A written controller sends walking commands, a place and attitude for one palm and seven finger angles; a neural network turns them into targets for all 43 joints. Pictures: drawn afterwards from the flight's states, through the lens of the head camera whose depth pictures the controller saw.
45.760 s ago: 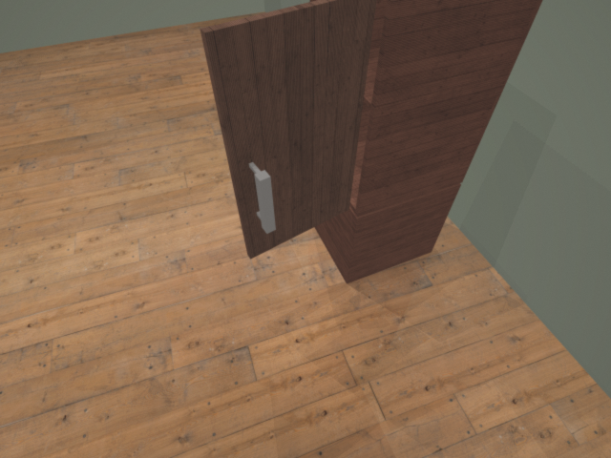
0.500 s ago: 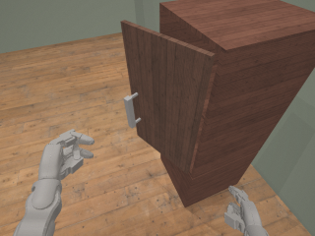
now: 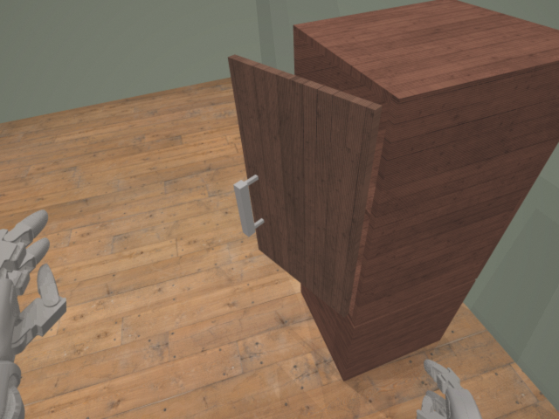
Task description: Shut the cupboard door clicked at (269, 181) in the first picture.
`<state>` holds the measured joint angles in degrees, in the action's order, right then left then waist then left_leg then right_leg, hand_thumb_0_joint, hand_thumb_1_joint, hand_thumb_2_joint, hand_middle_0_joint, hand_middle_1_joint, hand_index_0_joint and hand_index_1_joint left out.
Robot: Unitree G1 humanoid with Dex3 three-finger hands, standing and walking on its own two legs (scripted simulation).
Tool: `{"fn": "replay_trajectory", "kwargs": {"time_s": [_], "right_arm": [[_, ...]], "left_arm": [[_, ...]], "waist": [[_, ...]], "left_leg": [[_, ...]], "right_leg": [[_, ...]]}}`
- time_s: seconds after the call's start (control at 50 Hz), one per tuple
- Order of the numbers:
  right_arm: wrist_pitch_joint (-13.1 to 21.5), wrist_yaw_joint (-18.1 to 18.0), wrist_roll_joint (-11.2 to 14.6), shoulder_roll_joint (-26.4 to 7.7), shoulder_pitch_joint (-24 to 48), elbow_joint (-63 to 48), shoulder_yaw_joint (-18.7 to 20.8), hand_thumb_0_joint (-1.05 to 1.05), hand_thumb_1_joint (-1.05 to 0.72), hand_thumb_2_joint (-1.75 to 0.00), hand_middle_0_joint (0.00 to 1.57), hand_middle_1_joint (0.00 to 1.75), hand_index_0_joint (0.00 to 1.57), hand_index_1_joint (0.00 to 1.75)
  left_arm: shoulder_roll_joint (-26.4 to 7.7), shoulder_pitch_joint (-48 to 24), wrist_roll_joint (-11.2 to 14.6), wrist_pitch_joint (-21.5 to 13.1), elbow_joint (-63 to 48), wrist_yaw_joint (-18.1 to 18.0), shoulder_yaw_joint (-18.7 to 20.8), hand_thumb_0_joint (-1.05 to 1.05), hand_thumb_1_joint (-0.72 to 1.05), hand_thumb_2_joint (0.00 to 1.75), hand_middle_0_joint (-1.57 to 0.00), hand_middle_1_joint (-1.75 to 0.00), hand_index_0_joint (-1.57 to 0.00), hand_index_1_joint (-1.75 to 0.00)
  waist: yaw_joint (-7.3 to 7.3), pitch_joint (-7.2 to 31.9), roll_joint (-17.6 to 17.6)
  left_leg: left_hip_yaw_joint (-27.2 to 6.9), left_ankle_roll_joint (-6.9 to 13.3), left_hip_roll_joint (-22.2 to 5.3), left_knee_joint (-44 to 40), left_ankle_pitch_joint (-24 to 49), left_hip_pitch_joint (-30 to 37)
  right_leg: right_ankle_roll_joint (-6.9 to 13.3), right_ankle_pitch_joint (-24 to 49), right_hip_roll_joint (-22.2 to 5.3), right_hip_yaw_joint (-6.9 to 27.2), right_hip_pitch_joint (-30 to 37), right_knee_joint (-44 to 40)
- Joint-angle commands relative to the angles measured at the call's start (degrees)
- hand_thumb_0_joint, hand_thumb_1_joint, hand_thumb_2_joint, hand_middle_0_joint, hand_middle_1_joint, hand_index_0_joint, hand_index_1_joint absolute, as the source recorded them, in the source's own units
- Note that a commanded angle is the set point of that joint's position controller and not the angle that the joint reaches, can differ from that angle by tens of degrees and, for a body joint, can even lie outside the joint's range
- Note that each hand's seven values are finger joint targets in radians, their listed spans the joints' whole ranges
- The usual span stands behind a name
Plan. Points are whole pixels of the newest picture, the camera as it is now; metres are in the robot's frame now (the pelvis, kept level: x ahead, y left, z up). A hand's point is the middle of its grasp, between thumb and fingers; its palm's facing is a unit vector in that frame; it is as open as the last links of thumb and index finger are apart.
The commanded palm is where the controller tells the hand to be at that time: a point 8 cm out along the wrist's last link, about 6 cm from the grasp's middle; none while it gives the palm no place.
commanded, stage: draw the hand back to the body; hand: left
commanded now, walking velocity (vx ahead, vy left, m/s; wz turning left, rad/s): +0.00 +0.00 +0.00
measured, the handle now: (251, 205) +0.64 +0.16 -0.11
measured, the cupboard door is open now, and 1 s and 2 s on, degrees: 24 24 24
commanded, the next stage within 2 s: step back with the hand held close in 0.20 s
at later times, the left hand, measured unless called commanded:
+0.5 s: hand (85, 297) +0.20 +0.25 +0.16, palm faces +0.40 -0.79 -0.46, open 7.4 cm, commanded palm +0.14 +0.28 +0.17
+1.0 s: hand (26, 335) +0.15 +0.29 +0.15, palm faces +0.39 -0.79 -0.48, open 7.4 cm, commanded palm +0.09 +0.32 +0.17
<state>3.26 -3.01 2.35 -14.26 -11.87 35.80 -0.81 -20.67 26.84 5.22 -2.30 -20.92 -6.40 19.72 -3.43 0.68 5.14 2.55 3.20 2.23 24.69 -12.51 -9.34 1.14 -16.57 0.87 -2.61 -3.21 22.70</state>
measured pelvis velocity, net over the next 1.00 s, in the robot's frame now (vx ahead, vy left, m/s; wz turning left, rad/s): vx -0.05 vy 0.02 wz -0.02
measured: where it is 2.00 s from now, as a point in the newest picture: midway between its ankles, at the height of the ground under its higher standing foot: outside the picture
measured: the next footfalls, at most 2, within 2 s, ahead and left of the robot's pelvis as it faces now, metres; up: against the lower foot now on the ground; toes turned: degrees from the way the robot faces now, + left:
right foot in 1.74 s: -0.28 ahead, -0.09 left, +0.00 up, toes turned -4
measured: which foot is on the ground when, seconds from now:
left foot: down 0.00-1.00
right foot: down 0.00-1.00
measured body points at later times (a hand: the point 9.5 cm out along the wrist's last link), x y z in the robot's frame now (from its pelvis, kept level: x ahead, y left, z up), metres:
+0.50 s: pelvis +0.00 -0.01 +0.00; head -0.01 -0.05 +0.45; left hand +0.17 +0.29 +0.18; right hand +0.18 -0.25 -0.10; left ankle +0.01 +0.08 -0.74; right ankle -0.04 -0.10 -0.74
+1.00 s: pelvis -0.05 +0.02 -0.01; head -0.05 +0.02 +0.44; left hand +0.13 +0.33 +0.18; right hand +0.12 -0.23 -0.08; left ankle +0.01 +0.08 -0.74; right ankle -0.04 -0.10 -0.74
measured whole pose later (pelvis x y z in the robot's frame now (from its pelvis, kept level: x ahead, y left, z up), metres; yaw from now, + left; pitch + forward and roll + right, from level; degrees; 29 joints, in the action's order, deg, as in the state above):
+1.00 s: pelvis -0.05 +0.02 -0.01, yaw -1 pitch +1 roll -2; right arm -0.3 -5.6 1.3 -14.1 -11.2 31.0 -0.1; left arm -25.1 31.5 3.6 -10.6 -25.7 -7.5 24.2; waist 0.2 1.3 2.3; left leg 3.9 5.2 1.1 32.4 -11.3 -22.4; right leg -0.4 -14.6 1.4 -1.8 -16.5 30.2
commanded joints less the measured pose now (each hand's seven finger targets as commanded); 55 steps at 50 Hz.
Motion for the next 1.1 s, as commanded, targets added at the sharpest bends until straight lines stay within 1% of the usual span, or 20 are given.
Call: {"fn": "replay_trajectory", "kwargs": {"time_s": [0.0,0.02,0.12,0.18,0.22,0.3,0.32,0.34,0.38,0.48,0.54,0.6,0.66,0.74,0.78,0.92,0.96,1.0,1.02,1.08], "right_arm": [[4.6,-0.9,-0.2,-5.4,9.1,-10.1,2.0,0.0,-0.9,-0.9,0.2,0.3,0.2,0.3],[5.1,-1.0,-0.5,-5.6,9.1,-9.7,2.0,0.0,-0.9,-0.9,0.2,0.3,0.2,0.3],[5.9,-1.0,-0.5,-4.9,9.4,-9.3,1.9,0.0,-0.9,-0.9,0.2,0.3,0.2,0.3],[5.5,-0.8,-0.3,-4.6,9.2,-9.5,1.8,0.0,-0.9,-0.9,0.2,0.3,0.2,0.3],[5.5,-0.8,-0.4,-4.8,9.1,-9.4,2.0,0.0,-0.9,-0.9,0.2,0.3,0.2,0.3],[5.1,-0.7,-0.4,-4.8,9.0,-9.7,2.1,0.0,-0.9,-0.9,0.2,0.3,0.2,0.3],[4.0,-0.7,0.1,-5.5,8.3,-11.6,1.7,0.0,-0.9,-0.9,0.2,0.3,0.2,0.3],[3.4,-1.1,-0.8,-5.1,8.8,-10.3,2.3,0.0,-0.9,-0.9,0.2,0.3,0.2,0.3],[1.9,-1.0,-0.9,-5.4,8.6,-9.9,2.8,0.0,-0.9,-0.9,0.2,0.3,0.2,0.3],[0.0,-2.0,-0.9,-5.9,8.5,-10.5,3.4,0.0,-0.9,-0.9,0.2,0.3,0.2,0.3],[-1.3,-2.6,-0.9,-5.7,8.6,-11.5,3.3,0.0,-0.9,-0.9,0.2,0.3,0.2,0.3],[-2.6,-2.7,-0.7,-5.8,8.2,-12.4,3.6,0.0,-0.9,-0.9,0.2,0.3,0.2,0.3],[-3.1,-2.8,-0.6,-5.9,8.0,-13.0,3.7,0.0,-0.9,-0.9,0.2,0.3,0.2,0.3],[-2.9,-2.9,-0.8,-6.3,8.0,-13.5,3.5,0.0,-0.9,-0.9,0.2,0.3,0.2,0.3],[-2.7,-2.9,-0.9,-6.8,7.6,-13.6,3.5,0.0,-0.9,-0.9,0.2,0.3,0.2,0.3],[-0.4,-3.2,-1.4,-8.0,7.4,-13.7,3.6,0.0,-0.9,-0.9,0.2,0.3,0.2,0.3],[0.5,-3.2,-1.5,-8.0,6.5,-13.7,3.5,0.0,-0.9,-0.9,0.2,0.3,0.2,0.3],[1.2,-3.1,-1.8,-8.2,6.1,-13.4,3.7,0.0,-0.9,-0.9,0.2,0.3,0.2,0.3],[1.7,-3.1,-1.9,-8.4,6.3,-13.1,3.9,0.0,-0.9,-0.9,0.2,0.3,0.2,0.3],[2.5,-2.5,-1.9,-8.0,5.4,-13.0,4.1,0.0,-0.9,-0.9,0.2,0.3,0.2,0.3]], "left_arm": [[-11.8,-8.0,-0.6,-4.0,-13.6,-0.8,5.7,0.0,0.9,0.9,-0.2,-0.3,-0.2,-0.3],[-13.6,-8.0,-0.6,-4.2,-14.1,-1.0,7.3,0.0,0.9,0.9,-0.2,-0.3,-0.2,-0.3],[-13.4,-5.5,-0.4,-4.5,-13.5,-1.1,8.1,0.0,0.9,0.9,-0.2,-0.3,-0.2,-0.3],[-11.6,-4.9,-0.1,-4.5,-12.1,-0.7,6.9,0.0,0.9,0.9,-0.2,-0.3,-0.2,-0.3],[-11.8,-3.5,0.0,-4.3,-10.4,-0.5,7.5,0.0,0.9,0.9,-0.2,-0.3,-0.2,-0.3],[-10.8,-4.6,0.1,-4.5,-11.7,-0.2,6.1,0.0,0.9,0.9,-0.2,-0.3,-0.2,-0.3],[-20.7,-14.3,-0.3,-7.4,-14.1,-1.2,15.5,0.0,0.9,0.9,-0.2,-0.3,-0.2,-0.3],[-14.6,-6.6,-0.4,-7.9,-10.6,-0.5,10.8,0.0,0.9,0.9,-0.2,-0.3,-0.2,-0.3],[-11.6,-1.6,-0.3,-8.8,-9.1,0.0,7.9,0.0,0.9,0.9,-0.2,-0.3,-0.2,-0.3],[-13.4,-0.4,-0.4,-9.8,-12.7,-0.7,9.1,0.0,0.9,0.9,-0.2,-0.3,-0.2,-0.3],[-14.9,0.7,-0.2,-9.3,-13.1,-1.1,10.6,0.0,0.9,0.9,-0.2,-0.3,-0.2,-0.3],[-15.3,2.5,0.1,-8.7,-13.1,-1.4,11.3,0.0,0.9,0.9,-0.2,-0.3,-0.2,-0.3],[-15.4,4.1,0.2,-8.8,-13.9,-1.7,11.5,0.0,0.9,0.9,-0.2,-0.3,-0.2,-0.3],[-15.9,5.8,0.1,-9.2,-15.9,-2.2,12.1,0.0,0.9,0.9,-0.2,-0.3,-0.2,-0.3],[-15.5,5.5,-0.1,-9.5,-16.3,-2.3,11.9,0.0,0.9,0.9,-0.2,-0.3,-0.2,-0.3],[-15.4,1.7,-1.8,-11.8,-15.9,-2.4,13.3,0.0,0.9,0.9,-0.2,-0.3,-0.2,-0.3],[-14.0,0.4,-2.3,-12.5,-16.2,-2.3,12.4,0.0,0.9,0.9,-0.2,-0.3,-0.2,-0.3],[-13.8,-0.8,-2.8,-12.9,-16.9,-2.3,12.4,0.0,0.9,0.9,-0.2,-0.3,-0.2,-0.3],[-15.3,-1.3,-3.1,-13.2,-16.9,-2.2,14.1,0.0,0.9,0.9,-0.2,-0.3,-0.2,-0.3],[-13.7,-1.0,-3.1,-14.0,-18.3,-2.2,12.9,0.0,0.9,0.9,-0.2,-0.3,-0.2,-0.3]], "waist": [[0.32,3.6,-1.0],[-0.02,4.0,-1.6],[-0.25,1.9,-0.4],[0.03,0.6,-0.4],[-0.17,0.0,-2.6],[0.27,1.4,-2.3],[2.42,-3.7,-0.5],[1.95,0.3,-5.0],[2.42,2.5,-5.6],[2.74,8.9,-2.9],[2.8,10.3,-4.0],[2.95,10.9,-5.8],[3.08,11.0,-4.7],[3.03,10.4,-1.6],[3.14,9.2,-0.4],[3.08,4.0,2.6],[3.14,3.1,3.2],[3.07,3.4,3.6],[2.75,3.8,2.8],[3.2,4.3,3.1]], "left_leg": [[-3.7,-1.1,-3.3,-3.9,5.2,5.5],[-3.7,-1.1,-3.2,-3.8,5.4,5.4],[-2.7,-1.3,-3.0,-3.0,7.9,4.9],[-2.3,-1.3,-3.1,-3.1,7.7,4.5],[-2.1,-1.2,-3.0,-2.9,7.9,4.4],[-1.7,-1.0,-3.0,-2.5,8.4,5.2],[-3.0,-0.3,-3.4,-0.7,3.7,1.8],[-3.6,-0.1,-3.7,2.5,3.9,1.1],[-3.1,-0.1,-3.8,3.7,5.7,1.3],[-2.8,-0.1,-5.4,3.2,18.1,2.6],[-3.3,-0.2,-6.1,3.2,24.1,2.2],[-3.0,-0.4,-6.3,3.7,23.8,0.7],[-3.5,-0.7,-6.6,3.3,22.2,-1.9],[-5.4,-0.2,-7.9,0.7,19.0,-5.6],[-6.6,0.2,-8.7,-1.3,13.2,-9.1],[-11.5,2.7,-11.2,-9.6,-19.2,-28.5],[-13.3,3.2,-12.4,-11.7,-24.8,-32.9],[-14.2,3.7,-13.5,-12.7,-28.2,-35.7],[-14.5,4.0,-13.9,-12.8,-29.8,-37.2],[-13.7,3.4,-13.1,-10.8,-29.7,-35.9]], "right_leg": [[-0.6,7.1,-0.8,2.0,-6.0,-4.3],[-0.7,7.3,-0.8,2.2,-5.7,-4.9],[-0.6,10.1,-0.9,2.6,-6.1,-5.5],[-0.7,9.8,-1.0,2.6,-6.5,-5.3],[-0.9,9.9,-0.8,2.8,-7.1,-6.2],[-1.1,10.8,-1.1,2.9,-6.7,-5.5],[-1.6,11.6,-4.5,7.2,-10.8,-9.3],[-1.3,11.7,-6.4,8.1,-11.2,-8.5],[-1.6,13.9,-7.2,8.3,-12.3,-7.2],[-2.7,27.5,-6.0,5.6,-8.4,-0.4],[-2.6,31.2,-5.2,4.7,-6.9,2.0],[-2.6,31.5,-5.0,5.3,-6.4,2.6],[-2.0,30.1,-5.2,5.6,-5.7,3.6],[-2.1,23.4,-3.5,4.8,-5.0,4.7],[-2.2,18.6,-2.4,4.7,-4.3,5.1],[-2.5,7.7,0.5,4.4,3.6,10.0],[-2.6,5.8,1.3,3.9,5.3,13.2],[-2.6,4.8,1.9,3.5,6.9,15.8],[-2.8,4.0,2.4,3.6,8.4,16.6],[-1.8,2.7,2.1,4.6,6.0,16.3]]}}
